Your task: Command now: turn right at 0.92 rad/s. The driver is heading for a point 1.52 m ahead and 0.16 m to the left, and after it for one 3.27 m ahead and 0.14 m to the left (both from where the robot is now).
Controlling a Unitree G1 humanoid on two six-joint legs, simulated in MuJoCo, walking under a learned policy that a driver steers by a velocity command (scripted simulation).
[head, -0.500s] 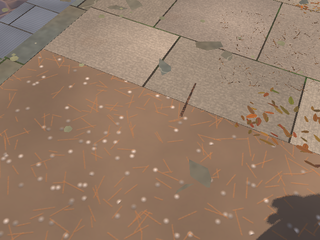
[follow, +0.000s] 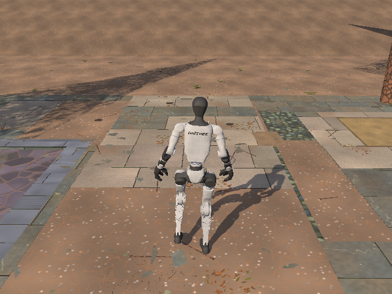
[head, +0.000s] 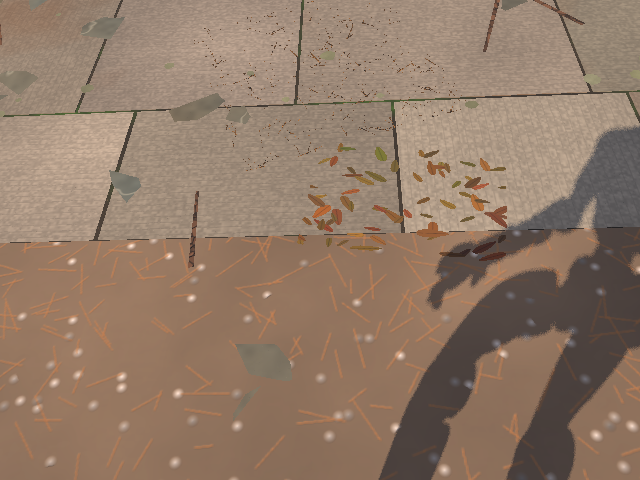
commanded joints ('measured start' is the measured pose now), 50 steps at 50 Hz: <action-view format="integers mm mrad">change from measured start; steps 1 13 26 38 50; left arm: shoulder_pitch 25 -62 -52 52 105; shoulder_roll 168 160 36 98 50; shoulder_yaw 48 30 -33 -22 -34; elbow -64 -76 14 122 175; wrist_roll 1 7 3 23 26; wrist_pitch -15 -15 -4 -109 -83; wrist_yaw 6 9 -1 11 18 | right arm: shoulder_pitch -52 22 22 -33 152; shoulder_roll -58 -78 -83 -66 -104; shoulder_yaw -5 9 20 4 0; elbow -84 -69 -6 -12 70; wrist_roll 7 24 11 -9 25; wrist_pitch -9 -27 -32 -67 -73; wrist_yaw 0 -19 -9 58 10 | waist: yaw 23 -19 -28 16 -28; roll -132 -169 151 -158 51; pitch -99 -96 -90 38 -31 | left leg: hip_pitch -124 290 449 -45 512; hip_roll -9 -51 158 15 324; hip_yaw -23 -20 -172 32 -351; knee -51 -525 -707 -223 -786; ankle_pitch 8 61 484 21 431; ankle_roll -9 71 245 98 300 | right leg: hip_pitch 203 48 -44 191 -265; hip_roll -217 -167 -1 -270 -72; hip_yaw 269 406 -46 259 -33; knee -62 28 197 -353 575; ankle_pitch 535 529 -223 -229 -279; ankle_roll -147 -67 108 -141 33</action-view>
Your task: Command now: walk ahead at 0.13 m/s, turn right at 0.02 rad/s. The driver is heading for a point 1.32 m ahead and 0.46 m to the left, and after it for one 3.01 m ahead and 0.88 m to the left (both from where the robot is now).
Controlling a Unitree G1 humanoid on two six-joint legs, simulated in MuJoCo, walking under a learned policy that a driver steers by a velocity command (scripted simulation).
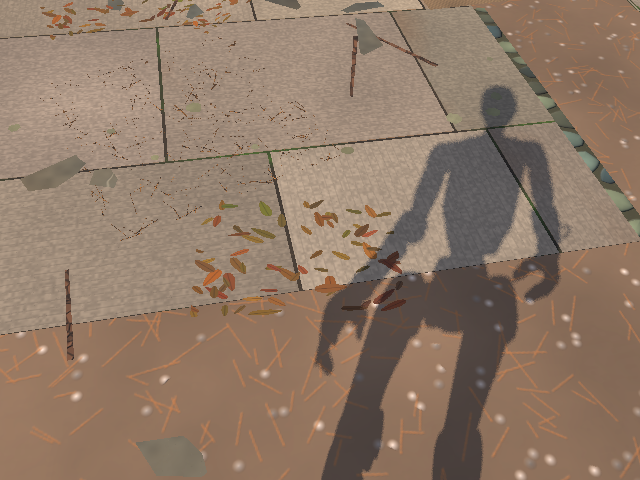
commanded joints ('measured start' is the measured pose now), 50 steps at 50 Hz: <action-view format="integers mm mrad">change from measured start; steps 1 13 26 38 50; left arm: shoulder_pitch -1 -98 -144 6 -173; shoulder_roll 70 39 24 133 174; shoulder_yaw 12 -24 -25 38 78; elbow -48 23 142 165 28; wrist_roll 0 8 -17 -3 22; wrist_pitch -2 21 2 20 -86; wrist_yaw -7 18 31 44 10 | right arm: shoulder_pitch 84 75 143 11 -90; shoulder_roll -112 -66 -20 -61 -55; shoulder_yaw -24 16 22 -13 -54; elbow -11 96 252 191 32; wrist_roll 8 8 6 -8 -6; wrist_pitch -5 5 23 46 71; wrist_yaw -9 -27 -44 -19 87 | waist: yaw -28 -5 -39 48 -60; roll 120 69 21 -74 -86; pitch -14 -41 -11 39 57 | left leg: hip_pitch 218 -7 164 -267 -167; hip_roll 303 172 102 16 136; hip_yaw -338 -161 -111 -166 80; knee -283 -186 -206 70 268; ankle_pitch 352 217 197 -550 -120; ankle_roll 147 54 -11 73 25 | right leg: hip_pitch -265 174 123 186 17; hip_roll -52 -79 -128 -218 -344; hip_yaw -11 -22 36 183 -177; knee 183 -437 -449 -527 -753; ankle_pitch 27 456 621 -375 -115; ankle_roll -16 -5 -41 -148 -81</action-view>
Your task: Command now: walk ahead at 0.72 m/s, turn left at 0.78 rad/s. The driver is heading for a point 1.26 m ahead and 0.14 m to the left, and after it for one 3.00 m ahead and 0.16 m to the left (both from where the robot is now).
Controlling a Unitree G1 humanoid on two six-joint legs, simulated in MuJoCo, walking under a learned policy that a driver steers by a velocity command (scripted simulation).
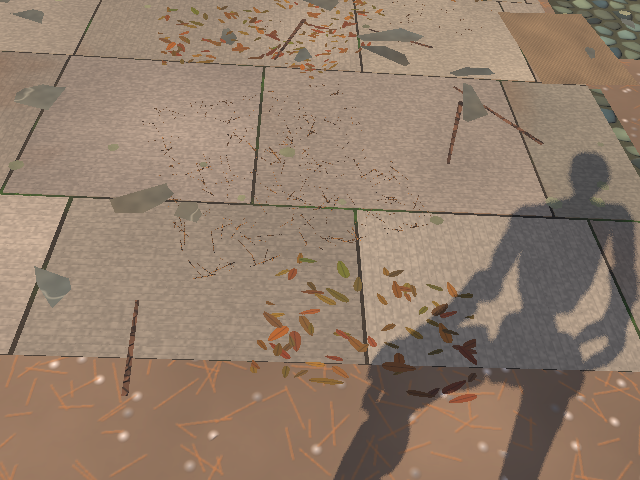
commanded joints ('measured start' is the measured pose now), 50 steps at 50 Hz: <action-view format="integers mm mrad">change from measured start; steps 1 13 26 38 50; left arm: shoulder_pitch -98 -260 -304 96 111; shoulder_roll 170 69 81 91 150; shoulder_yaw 36 -28 -37 -2 33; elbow -97 -270 -353 -132 -205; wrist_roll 14 37 -19 -27 -39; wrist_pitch -23 -3 8 -28 -34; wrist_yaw -14 -84 -59 -35 -47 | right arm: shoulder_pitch -95 197 314 -72 209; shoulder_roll -71 -169 -189 -65 -255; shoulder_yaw -18 -41 -33 59 -2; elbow -105 -66 24 -221 -227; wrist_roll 0 16 -5 -62 -32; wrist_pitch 4 -101 -152 -123 -149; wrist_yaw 16 -68 -81 -55 -109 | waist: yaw -10 -24 29 -28 -172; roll -71 78 190 49 52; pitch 127 69 -5 128 -266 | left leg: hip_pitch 38 393 665 -165 770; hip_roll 0 37 40 -14 66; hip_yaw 85 -485 -172 -154 -236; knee -75 -715 -578 292 -350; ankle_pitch -19 -125 1246 19 -40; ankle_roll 25 188 71 -80 -30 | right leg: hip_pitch -156 -751 -359 -298 -335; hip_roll -274 -78 128 -52 89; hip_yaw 110 245 67 705 515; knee -213 865 275 -146 679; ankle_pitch -343 102 258 -29 495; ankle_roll -134 4 -144 -372 -158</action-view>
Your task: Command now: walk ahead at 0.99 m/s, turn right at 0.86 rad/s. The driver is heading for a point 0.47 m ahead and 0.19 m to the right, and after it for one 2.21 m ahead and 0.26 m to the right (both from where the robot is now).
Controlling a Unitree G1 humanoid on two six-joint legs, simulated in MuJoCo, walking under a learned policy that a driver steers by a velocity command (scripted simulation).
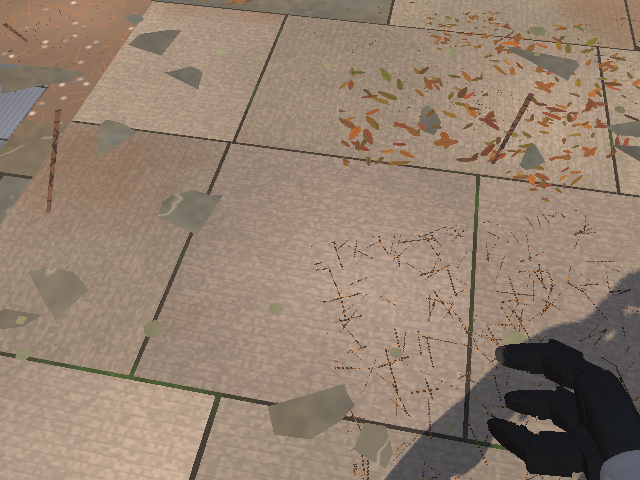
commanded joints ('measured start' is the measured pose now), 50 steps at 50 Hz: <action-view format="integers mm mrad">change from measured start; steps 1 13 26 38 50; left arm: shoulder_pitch -35 -492 -165 -101 -343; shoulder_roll -4 38 247 150 106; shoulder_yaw -7 -45 42 -15 -76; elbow -147 -355 -226 -113 -305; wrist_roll -44 37 31 13 76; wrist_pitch -23 81 80 -65 -45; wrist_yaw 11 -76 20 3 16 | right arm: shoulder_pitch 558 405 377 150 541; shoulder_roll -335 -119 -197 -75 -198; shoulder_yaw -132 -99 -90 -53 -141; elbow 70 204 23 15 189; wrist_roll -57 18 8 49 31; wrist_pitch -2 -36 -18 42 67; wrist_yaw -46 -10 -16 45 1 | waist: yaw -273 -122 -101 -107 -163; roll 268 76 60 -16 -127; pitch -448 74 -50 112 -6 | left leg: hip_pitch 1049 395 -363 -30 426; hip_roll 465 195 56 29 113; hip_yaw -592 200 0 157 -516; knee -79 -348 1005 149 -257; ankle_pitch -528 191 -255 320 -249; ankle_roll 139 46 -19 107 350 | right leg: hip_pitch -711 -819 103 -107 -762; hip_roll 4 -223 -359 -218 -173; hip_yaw -103 -292 391 -305 -157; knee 793 569 -256 -464 885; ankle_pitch -38 445 144 987 174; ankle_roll -3 1 -306 -23 91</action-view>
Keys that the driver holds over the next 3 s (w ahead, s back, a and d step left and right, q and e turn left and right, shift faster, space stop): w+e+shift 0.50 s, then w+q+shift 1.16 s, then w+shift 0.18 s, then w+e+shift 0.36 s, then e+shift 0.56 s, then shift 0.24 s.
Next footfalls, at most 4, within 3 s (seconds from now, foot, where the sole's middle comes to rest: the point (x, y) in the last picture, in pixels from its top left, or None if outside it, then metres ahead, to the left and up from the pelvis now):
0.44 right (435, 447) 0.54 -0.11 -0.75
0.88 left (486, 270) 1.00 -0.22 -0.75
1.32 right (585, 176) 1.37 -0.50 -0.75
1.78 left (488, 85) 1.75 -0.24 -0.75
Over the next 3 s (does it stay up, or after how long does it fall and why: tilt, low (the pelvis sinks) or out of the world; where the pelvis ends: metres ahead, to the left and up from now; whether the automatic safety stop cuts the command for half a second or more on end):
stays up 2.34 -0.15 0.01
